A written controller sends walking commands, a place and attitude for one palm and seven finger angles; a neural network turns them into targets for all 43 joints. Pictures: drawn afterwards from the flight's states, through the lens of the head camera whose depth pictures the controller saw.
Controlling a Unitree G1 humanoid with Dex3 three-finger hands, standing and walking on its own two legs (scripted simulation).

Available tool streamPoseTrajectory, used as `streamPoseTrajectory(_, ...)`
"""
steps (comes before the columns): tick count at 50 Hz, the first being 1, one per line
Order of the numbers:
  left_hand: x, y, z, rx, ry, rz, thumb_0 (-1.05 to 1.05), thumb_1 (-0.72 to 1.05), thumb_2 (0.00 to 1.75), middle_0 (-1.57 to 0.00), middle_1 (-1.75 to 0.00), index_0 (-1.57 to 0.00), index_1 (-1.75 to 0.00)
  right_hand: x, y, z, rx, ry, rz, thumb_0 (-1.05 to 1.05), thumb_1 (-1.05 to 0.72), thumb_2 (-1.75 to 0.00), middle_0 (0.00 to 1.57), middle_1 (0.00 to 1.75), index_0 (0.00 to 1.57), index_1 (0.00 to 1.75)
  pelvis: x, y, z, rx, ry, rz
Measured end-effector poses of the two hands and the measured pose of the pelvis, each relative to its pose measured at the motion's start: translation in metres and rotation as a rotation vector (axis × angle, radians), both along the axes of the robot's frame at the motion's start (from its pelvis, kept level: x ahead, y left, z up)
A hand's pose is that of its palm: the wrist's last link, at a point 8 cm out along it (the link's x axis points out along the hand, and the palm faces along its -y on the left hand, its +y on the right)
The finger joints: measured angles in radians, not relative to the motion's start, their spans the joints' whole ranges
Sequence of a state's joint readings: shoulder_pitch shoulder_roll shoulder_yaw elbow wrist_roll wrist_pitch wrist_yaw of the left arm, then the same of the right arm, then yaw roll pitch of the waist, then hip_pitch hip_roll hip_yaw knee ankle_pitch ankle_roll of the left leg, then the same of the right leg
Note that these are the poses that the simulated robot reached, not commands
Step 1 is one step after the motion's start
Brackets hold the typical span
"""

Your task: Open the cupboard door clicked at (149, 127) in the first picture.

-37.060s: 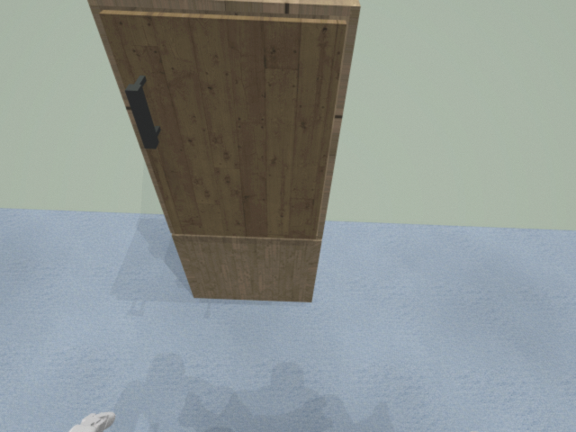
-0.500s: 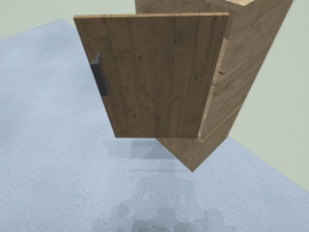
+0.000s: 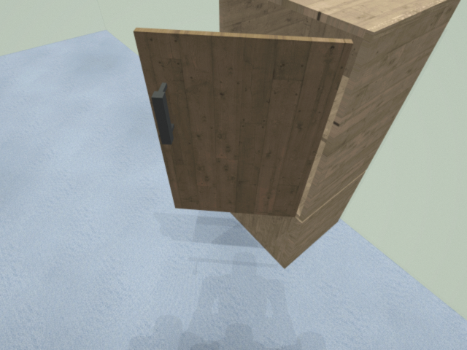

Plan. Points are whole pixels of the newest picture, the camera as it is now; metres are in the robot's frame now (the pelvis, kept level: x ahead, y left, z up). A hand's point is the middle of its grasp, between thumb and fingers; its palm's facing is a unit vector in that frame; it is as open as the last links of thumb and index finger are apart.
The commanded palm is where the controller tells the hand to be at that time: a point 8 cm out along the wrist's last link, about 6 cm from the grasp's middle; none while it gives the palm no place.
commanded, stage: look again from close up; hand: left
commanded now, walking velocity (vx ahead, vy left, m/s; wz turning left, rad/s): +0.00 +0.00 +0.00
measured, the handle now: (165, 114) +0.58 +0.21 +0.08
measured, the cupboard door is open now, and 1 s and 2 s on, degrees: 46 46 46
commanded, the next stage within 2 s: raise the hand with hooked fingers in 0.48 s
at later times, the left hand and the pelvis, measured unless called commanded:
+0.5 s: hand out of the picture +0.00 +0.19 -0.17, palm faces +0.02 -0.98 -0.21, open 7.3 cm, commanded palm none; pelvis +0.00 +0.02 +0.00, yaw +0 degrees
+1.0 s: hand (127, 334) +0.15 +0.19 -0.04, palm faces +0.02 -1.00 +0.01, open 8.5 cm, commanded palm +0.13 +0.26 -0.03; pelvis -0.01 +0.00 -0.05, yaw +1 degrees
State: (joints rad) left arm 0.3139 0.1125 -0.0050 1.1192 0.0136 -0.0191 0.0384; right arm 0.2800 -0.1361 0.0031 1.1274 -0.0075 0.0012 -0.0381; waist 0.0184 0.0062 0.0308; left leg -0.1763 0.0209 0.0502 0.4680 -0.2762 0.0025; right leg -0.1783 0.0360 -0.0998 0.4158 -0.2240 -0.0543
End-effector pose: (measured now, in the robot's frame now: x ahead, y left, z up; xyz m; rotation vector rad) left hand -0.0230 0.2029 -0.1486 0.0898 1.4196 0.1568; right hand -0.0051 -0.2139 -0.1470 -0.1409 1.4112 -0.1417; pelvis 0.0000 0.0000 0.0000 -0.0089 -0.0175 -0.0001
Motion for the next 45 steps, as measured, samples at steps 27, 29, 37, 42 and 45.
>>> streamPoseTrajectory(27,0.021,0.035,0.008,0.049,-0.032,-0.046,0.0,0.92,0.89,-0.2,-0.29,-0.2,-0.3,-0.018,0.032,-0.006,0.058,0.007,-0.004,0.0,-0.91,-0.9,0.2,0.3,0.2,0.3,0.002,0.02,-0.001,0.024,0.008,-0.008)
streamPoseTrajectory(29,0.022,0.034,0.006,0.044,-0.026,-0.045,0.01,0.92,0.89,-0.2,-0.29,-0.2,-0.3,-0.014,0.029,-0.005,0.048,0.007,-0.003,0.0,-0.91,-0.9,0.2,0.3,0.2,0.3,0.004,0.02,-0.001,0.023,0.008,-0.008)
streamPoseTrajectory(37,0.151,0.061,0.109,0.17,-0.801,0.074,0.03,0.91,0.87,-0.2,-0.32,-0.2,-0.32,0.069,-0.016,0.021,-0.098,-0.438,0.031,0.02,-0.92,-0.9,0.2,0.3,0.2,0.3,0.007,0.021,-0.007,0.014,0.027,0.022)
streamPoseTrajectory(42,0.215,0.042,0.168,0.046,-1.31,-0.029,0.02,0.81,0.84,-0.2,-0.37,-0.2,-0.38,0.148,-0.037,0.054,-0.148,-0.76,0.078,0.02,-0.92,-0.9,0.2,0.3,0.2,0.3,0.001,0.018,-0.021,0.02,0.099,0.009)
streamPoseTrajectory(45,0.207,0.03,0.159,-0.071,-1.422,-0.114,0.01,0.74,0.82,-0.21,-0.41,-0.21,-0.41,0.185,-0.04,0.077,-0.156,-0.889,0.126,0.01,-0.91,-0.9,0.2,0.3,0.2,0.3,-0.002,0.011,-0.033,0.025,0.132,-0.002)
